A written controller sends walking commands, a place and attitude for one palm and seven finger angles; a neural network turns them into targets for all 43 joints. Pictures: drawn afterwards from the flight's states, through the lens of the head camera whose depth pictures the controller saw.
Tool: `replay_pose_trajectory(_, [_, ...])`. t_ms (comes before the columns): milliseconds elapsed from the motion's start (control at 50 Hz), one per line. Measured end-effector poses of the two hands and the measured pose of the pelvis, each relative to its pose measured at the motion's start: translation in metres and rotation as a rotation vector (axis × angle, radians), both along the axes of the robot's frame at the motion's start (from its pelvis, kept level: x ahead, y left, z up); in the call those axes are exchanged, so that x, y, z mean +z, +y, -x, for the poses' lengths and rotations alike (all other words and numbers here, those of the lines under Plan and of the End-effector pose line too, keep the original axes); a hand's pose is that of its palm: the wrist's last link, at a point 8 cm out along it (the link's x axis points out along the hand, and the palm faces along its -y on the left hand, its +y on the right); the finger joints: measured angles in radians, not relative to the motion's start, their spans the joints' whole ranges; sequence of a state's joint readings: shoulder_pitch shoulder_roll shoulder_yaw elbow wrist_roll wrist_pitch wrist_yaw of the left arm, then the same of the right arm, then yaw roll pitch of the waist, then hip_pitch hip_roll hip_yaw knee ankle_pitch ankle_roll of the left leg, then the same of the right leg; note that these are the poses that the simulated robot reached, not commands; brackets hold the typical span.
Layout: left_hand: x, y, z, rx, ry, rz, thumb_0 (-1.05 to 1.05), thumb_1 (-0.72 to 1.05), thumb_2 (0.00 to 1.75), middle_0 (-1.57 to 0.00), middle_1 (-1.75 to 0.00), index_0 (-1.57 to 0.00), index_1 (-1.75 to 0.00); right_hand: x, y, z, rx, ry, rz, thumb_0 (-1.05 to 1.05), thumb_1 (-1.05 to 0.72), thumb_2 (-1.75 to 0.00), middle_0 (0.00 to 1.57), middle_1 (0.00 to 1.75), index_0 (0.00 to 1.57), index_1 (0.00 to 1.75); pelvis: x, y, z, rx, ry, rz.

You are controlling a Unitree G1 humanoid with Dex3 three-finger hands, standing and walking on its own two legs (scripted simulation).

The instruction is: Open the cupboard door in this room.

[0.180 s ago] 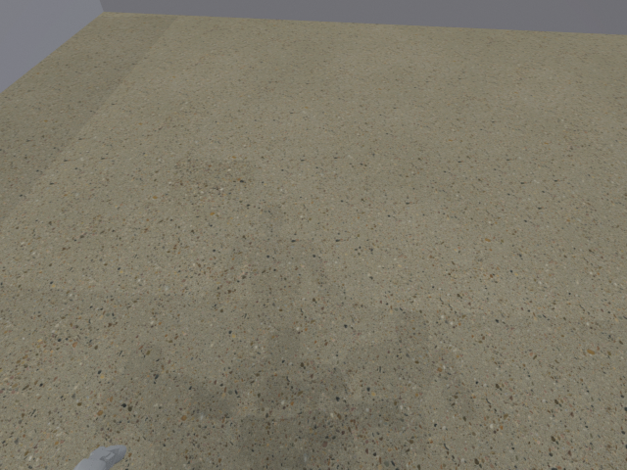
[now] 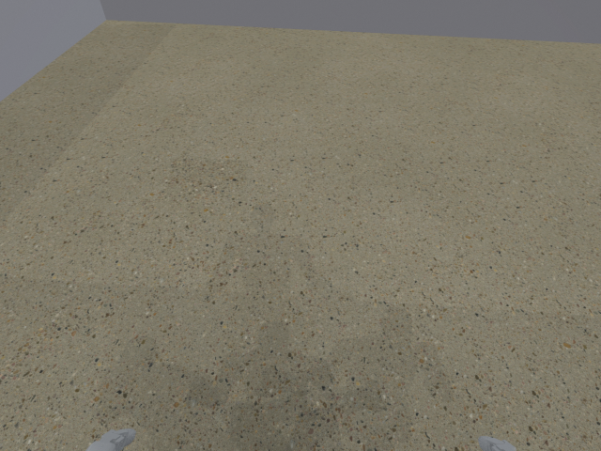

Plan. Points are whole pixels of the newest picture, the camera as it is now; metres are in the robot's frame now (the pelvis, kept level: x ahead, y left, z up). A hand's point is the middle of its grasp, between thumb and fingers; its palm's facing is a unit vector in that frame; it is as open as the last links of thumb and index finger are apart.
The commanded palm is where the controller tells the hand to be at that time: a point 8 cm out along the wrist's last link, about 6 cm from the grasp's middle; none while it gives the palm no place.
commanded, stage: stand and wait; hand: left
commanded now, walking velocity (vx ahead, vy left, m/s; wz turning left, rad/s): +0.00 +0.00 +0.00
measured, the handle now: out of the picture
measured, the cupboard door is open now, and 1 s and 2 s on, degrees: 0 0 0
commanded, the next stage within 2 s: turn or walk to find it in 0.72 s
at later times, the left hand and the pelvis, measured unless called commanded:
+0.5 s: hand out of the picture +0.05 +0.24 -0.15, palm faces -0.02 -0.94 -0.34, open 7.4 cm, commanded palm none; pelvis -0.02 -0.01 +0.01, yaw +0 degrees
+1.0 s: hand out of the picture +0.03 +0.22 -0.16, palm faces +0.04 -0.95 -0.30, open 7.3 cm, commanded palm none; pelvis -0.03 -0.01 +0.00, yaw +4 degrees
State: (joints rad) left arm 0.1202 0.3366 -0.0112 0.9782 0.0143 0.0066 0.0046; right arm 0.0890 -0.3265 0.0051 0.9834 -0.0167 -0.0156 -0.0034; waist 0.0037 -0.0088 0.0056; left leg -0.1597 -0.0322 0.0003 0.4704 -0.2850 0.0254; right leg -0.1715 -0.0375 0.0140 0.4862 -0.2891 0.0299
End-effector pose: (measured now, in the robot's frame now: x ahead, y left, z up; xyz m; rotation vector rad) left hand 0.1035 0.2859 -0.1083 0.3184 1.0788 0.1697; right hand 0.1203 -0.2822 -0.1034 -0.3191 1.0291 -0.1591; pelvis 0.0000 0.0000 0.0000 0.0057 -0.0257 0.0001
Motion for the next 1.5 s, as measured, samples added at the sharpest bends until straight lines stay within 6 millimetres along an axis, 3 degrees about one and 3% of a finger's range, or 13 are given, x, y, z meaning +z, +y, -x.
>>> replay_pose_trajectory(120, [-0.004,-0.005,0.017,0.014,0.037,0.011,0.00,0.90,0.90,-0.21,-0.30,-0.20,-0.30,0.000,-0.005,0.010,-0.007,0.030,0.004,0.00,-0.90,-0.90,0.21,0.30,0.20,0.30,0.002,-0.004,0.004,0.002,-0.003,0.000])
replay_pose_trajectory(380, [-0.008,-0.003,0.054,0.041,0.127,-0.001,0.00,0.91,0.90,-0.21,-0.30,-0.20,-0.30,-0.005,-0.024,0.055,-0.053,0.142,0.025,0.00,-0.90,-0.90,0.21,0.30,0.20,0.30,0.005,-0.010,0.015,0.002,-0.011,0.003])
replay_pose_trajectory(580, [-0.005,-0.003,0.058,0.039,0.120,-0.008,0.00,0.91,0.90,-0.21,-0.30,-0.20,-0.30,-0.007,-0.026,0.074,-0.065,0.168,0.019,0.00,-0.90,-0.90,0.21,0.30,0.20,0.30,0.006,-0.012,0.022,0.002,-0.016,0.002])
replay_pose_trajectory(840, [-0.004,-0.007,0.059,0.045,0.108,-0.007,0.00,0.91,0.90,-0.21,-0.30,-0.20,-0.30,-0.010,-0.024,0.078,-0.056,0.176,0.007,0.00,-0.90,-0.90,0.21,0.30,0.20,0.30,0.006,-0.014,0.028,0.016,-0.007,0.001])
replay_pose_trajectory(960, [-0.014,-0.018,0.072,0.089,0.120,0.016,0.00,0.91,0.90,-0.21,-0.30,-0.20,-0.30,-0.021,-0.010,0.081,-0.032,0.216,-0.017,0.00,-0.91,-0.90,0.20,0.30,0.20,0.30,0.000,-0.014,0.031,0.049,0.012,0.006])
replay_pose_trajectory(1160, [-0.048,-0.027,0.111,0.160,0.180,0.109,0.00,0.91,0.90,-0.21,-0.30,-0.20,-0.30,-0.034,0.038,0.093,-0.006,0.251,-0.063,0.00,-0.91,-0.90,0.20,0.30,0.20,0.30,-0.013,0.003,0.038,0.101,0.015,0.009])
replay_pose_trajectory(1260, [-0.038,-0.026,0.116,0.205,0.165,0.115,0.01,0.91,0.90,-0.21,-0.30,-0.20,-0.30,-0.028,0.050,0.105,0.013,0.281,-0.073,0.00,-0.90,-0.90,0.21,0.30,0.20,0.30,-0.003,0.001,0.044,0.151,0.035,0.026])
replay_pose_trajectory(1360, [-0.023,-0.029,0.116,0.249,0.103,0.102,0.00,0.91,0.90,-0.20,-0.30,-0.20,-0.30,-0.027,0.043,0.109,0.039,0.304,-0.070,0.00,-0.90,-0.90,0.21,0.30,0.20,0.30,0.003,-0.006,0.051,0.204,0.047,0.039])
replay_pose_trajectory(1500, [-0.011,-0.048,0.129,0.307,0.017,0.050,0.00,0.91,0.90,-0.20,-0.30,-0.20,-0.30,-0.043,0.009,0.098,0.086,0.281,-0.084,0.00,-0.90,-0.90,0.21,0.30,0.20,0.30,-0.006,-0.036,0.063,0.272,0.046,0.007])
